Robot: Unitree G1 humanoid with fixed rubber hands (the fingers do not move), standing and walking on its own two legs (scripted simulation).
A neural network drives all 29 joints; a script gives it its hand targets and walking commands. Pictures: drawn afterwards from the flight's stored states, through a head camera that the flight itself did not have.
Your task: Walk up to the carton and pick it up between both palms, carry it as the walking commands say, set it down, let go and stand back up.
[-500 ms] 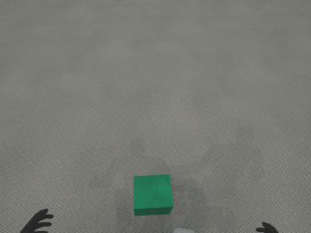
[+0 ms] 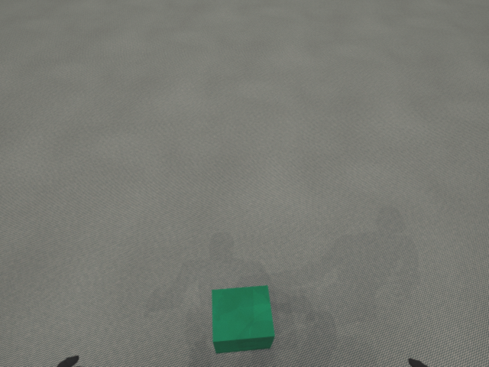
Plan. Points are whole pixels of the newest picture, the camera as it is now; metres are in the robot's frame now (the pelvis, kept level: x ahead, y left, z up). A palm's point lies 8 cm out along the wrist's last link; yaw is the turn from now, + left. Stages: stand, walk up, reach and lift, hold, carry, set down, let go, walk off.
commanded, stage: walk up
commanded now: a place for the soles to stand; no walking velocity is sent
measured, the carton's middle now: (241, 319) +0.38 +0.00 -0.68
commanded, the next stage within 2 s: reach and lift in 1.18 s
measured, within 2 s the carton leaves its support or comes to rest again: neither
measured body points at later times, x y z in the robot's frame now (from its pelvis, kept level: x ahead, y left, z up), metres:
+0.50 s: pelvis +0.00 -0.03 +0.00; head +0.04 -0.03 +0.44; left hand +0.12 +0.28 -0.12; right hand +0.08 -0.37 -0.11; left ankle +0.00 +0.08 -0.73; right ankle +0.04 -0.12 -0.74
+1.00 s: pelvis +0.00 -0.05 +0.00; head +0.02 -0.04 +0.45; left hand +0.12 +0.27 -0.11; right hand +0.10 -0.37 -0.11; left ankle +0.01 +0.08 -0.74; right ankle +0.03 -0.13 -0.74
